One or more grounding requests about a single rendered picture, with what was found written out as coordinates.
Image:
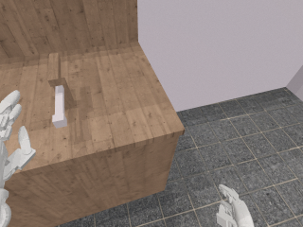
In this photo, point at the robot left hand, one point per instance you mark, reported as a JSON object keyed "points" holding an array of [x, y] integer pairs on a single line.
{"points": [[9, 112]]}

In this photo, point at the robot left forearm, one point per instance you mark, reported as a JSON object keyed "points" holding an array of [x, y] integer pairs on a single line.
{"points": [[5, 212]]}

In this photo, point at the tap lever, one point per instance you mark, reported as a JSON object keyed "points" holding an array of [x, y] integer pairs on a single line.
{"points": [[58, 119]]}

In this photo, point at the counter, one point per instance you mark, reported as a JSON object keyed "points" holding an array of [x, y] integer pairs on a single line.
{"points": [[122, 130]]}

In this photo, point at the robot right hand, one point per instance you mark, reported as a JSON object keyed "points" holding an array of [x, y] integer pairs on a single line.
{"points": [[236, 214]]}

